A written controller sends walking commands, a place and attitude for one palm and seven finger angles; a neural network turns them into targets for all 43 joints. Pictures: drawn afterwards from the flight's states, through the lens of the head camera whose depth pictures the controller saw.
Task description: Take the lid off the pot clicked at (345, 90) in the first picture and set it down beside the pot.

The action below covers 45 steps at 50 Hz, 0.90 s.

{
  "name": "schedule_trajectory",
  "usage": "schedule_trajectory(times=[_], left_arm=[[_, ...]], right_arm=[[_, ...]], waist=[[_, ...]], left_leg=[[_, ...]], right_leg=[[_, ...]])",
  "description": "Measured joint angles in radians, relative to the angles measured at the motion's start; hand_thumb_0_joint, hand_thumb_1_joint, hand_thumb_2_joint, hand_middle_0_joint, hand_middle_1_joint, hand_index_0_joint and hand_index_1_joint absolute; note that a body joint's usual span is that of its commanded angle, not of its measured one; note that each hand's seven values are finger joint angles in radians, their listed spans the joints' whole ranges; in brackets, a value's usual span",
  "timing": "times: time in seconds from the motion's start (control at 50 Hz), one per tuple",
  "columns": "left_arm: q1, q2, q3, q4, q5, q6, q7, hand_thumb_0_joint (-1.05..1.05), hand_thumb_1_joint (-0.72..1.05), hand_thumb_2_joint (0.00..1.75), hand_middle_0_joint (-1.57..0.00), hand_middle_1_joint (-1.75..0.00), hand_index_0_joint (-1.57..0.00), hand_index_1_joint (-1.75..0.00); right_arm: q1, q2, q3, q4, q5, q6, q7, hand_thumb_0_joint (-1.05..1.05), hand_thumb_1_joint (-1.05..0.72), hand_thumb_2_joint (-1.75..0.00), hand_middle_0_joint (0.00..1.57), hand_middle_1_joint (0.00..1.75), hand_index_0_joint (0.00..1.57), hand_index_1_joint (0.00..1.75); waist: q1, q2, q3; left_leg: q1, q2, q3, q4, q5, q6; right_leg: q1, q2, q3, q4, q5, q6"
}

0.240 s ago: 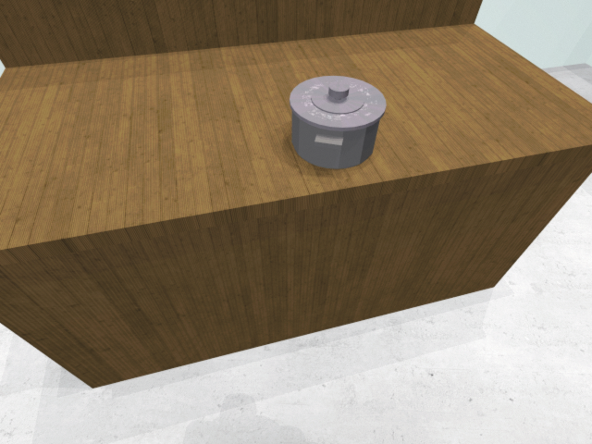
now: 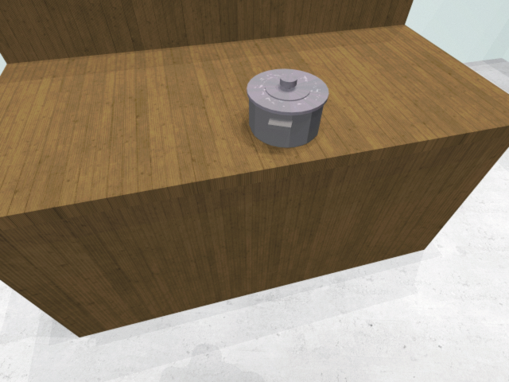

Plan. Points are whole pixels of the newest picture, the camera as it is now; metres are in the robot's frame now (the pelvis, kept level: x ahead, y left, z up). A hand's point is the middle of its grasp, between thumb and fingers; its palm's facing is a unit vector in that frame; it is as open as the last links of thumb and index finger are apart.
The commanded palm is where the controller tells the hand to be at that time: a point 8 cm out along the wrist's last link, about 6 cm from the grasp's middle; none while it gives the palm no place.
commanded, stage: look at it before walking up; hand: left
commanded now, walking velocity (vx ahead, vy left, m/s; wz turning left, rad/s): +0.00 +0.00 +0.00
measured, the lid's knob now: (288, 80) +0.73 -0.03 +0.11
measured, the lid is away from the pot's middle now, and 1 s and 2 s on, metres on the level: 0.00 0.00 0.00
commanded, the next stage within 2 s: walk to a spot facing it in 0.40 s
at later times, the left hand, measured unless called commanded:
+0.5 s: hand out of the picture +0.00 +0.15 -0.17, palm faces +0.06 -0.98 -0.18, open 7.3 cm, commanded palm none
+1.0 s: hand out of the picture +0.06 +0.15 -0.17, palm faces -0.07 -0.95 -0.30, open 7.3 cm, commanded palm none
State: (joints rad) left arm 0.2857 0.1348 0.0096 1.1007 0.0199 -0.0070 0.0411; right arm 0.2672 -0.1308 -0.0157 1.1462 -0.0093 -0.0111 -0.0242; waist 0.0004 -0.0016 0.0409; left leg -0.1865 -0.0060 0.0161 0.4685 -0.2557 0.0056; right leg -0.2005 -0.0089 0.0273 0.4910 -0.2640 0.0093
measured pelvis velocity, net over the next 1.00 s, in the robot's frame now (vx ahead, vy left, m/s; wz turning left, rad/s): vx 0.00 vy -0.06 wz -0.19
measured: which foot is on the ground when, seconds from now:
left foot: down 0.00-0.92, up 0.94-1.00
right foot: down 0.00-1.00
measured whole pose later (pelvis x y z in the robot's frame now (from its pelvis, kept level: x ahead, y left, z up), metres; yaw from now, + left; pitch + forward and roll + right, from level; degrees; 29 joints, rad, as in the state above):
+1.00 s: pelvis +0.00 -0.06 -0.02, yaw -11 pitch +0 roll +2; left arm 0.28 0.18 0.09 0.95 0.02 0.01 0.02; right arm 0.17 -0.20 -0.08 0.98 -0.02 0.05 -0.03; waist 0.04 0.03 0.10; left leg -0.39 0.06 0.04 0.99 -0.51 -0.04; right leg -0.33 0.08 0.02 0.68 -0.35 -0.10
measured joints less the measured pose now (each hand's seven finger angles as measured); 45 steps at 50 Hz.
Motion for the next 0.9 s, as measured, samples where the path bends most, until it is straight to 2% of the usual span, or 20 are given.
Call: schedule_trajectory(times=[0.56, 0.64, 0.8, 0.88, 0.9], left_arm=[[0.01, -0.012, 0.013, 0.0, -0.002, -0.004, -0.004, 0.0, 0.91, 0.9, -0.2, -0.3, -0.2, -0.3], [0.014, -0.011, 0.027, -0.018, -0.003, 0.012, -0.014, 0.0, 0.91, 0.9, -0.2, -0.3, -0.2, -0.3], [0.005, 0.023, 0.063, -0.076, 0.001, 0.041, -0.034, 0.0, 0.91, 0.9, -0.2, -0.3, -0.2, -0.3], [0.001, 0.046, 0.079, -0.108, 0.0, 0.044, -0.042, 0.0, 0.91, 0.9, -0.2, -0.3, -0.2, -0.3], [0.001, 0.048, 0.082, -0.114, 0.0, 0.042, -0.043, 0.0, 0.91, 0.9, -0.2, -0.3, -0.2, -0.3]], right_arm=[[0.007, 0.011, -0.002, 0.0, -0.003, 0.001, -0.005, 0.01, -0.91, -0.9, 0.2, 0.3, 0.19, 0.3], [-0.003, 0.004, -0.015, -0.02, -0.005, 0.012, -0.007, 0.01, -0.92, -0.9, 0.2, 0.3, 0.2, 0.3], [-0.026, -0.018, -0.045, -0.104, -0.011, 0.023, -0.007, 0.01, -0.91, -0.9, 0.2, 0.3, 0.2, 0.3], [-0.041, -0.035, -0.056, -0.136, -0.017, 0.026, -0.003, 0.01, -0.91, -0.9, 0.2, 0.3, 0.2, 0.3], [-0.046, -0.043, -0.057, -0.143, -0.018, 0.028, -0.002, 0.01, -0.91, -0.9, 0.2, 0.3, 0.2, 0.3]], waist=[[0.005, 0.002, 0.008], [0.014, 0.001, 0.015], [0.016, -0.011, 0.034], [0.032, -0.011, 0.045], [0.033, 0.0, 0.047]], left_leg=[[-0.008, 0.022, -0.015, -0.001, 0.0, -0.023], [-0.025, 0.036, 0.009, 0.033, -0.02, -0.026], [-0.068, 0.063, 0.08, 0.112, -0.07, -0.035], [-0.059, 0.083, 0.134, 0.151, -0.104, -0.052], [-0.061, 0.097, 0.141, 0.173, -0.119, -0.06]], right_leg=[[-0.006, 0.021, -0.015, -0.002, -0.002, -0.024], [-0.034, 0.036, 0.008, 0.032, -0.011, -0.028], [-0.129, 0.067, 0.071, 0.158, -0.051, -0.038], [-0.161, 0.04, 0.006, 0.256, -0.121, -0.032], [-0.155, 0.046, -0.003, 0.251, -0.117, -0.045]])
